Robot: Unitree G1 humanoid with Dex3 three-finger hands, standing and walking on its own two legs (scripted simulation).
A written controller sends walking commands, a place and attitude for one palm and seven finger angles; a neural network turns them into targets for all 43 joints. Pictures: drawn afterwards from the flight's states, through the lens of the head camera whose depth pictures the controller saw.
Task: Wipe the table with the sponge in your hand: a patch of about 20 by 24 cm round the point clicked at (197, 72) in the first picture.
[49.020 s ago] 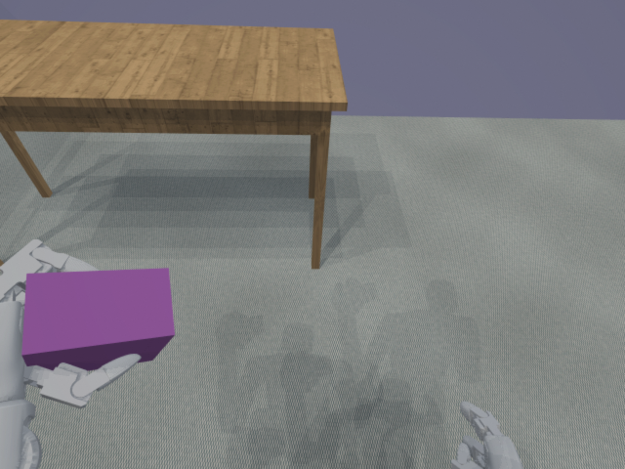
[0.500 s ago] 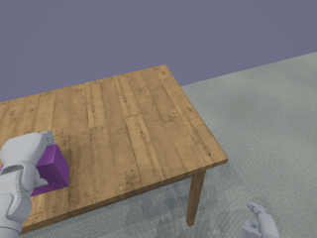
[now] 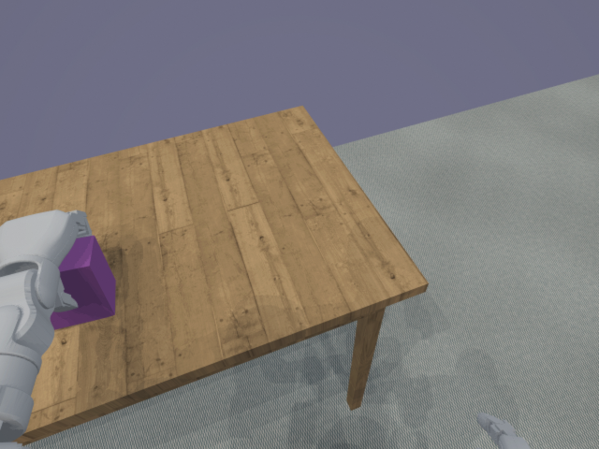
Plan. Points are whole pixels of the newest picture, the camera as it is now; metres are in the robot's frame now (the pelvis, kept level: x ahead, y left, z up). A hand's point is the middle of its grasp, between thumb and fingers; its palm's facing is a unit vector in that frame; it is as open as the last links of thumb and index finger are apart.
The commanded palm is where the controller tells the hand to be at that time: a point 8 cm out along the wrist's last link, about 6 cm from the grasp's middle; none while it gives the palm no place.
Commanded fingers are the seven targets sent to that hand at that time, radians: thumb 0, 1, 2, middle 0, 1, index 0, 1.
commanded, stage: wipe forward along the first lane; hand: left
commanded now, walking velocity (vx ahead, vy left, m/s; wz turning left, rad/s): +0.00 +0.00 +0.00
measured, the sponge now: (64, 293) +0.30 +0.38 +0.03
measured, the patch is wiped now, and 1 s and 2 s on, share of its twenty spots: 0.20 0.45 0.65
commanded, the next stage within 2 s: slide across to the middle lane in 0.66 s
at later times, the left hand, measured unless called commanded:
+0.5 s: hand (62, 235) +0.36 +0.39 +0.08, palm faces -0.13 +0.01 -0.99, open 10.3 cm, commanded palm +0.35 +0.38 +0.12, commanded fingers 0.00 0.10 1.30 -1.20 -1.60 -1.20 -1.60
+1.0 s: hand (70, 218) +0.40 +0.39 +0.09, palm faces -0.11 +0.02 -0.99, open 10.3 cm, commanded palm +0.38 +0.37 +0.13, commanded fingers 0.00 0.10 1.30 -1.20 -1.60 -1.20 -1.60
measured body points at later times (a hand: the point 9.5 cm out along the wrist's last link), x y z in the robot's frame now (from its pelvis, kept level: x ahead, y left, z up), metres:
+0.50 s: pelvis +0.01 +0.02 +0.00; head +0.05 +0.01 +0.45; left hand +0.37 +0.39 +0.14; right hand +0.15 -0.24 -0.12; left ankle +0.04 +0.11 -0.73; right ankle +0.00 -0.09 -0.73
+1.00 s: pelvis +0.02 +0.03 +0.00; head +0.07 +0.02 +0.45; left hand +0.40 +0.39 +0.14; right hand +0.13 -0.24 -0.13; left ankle +0.04 +0.11 -0.73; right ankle +0.00 -0.09 -0.73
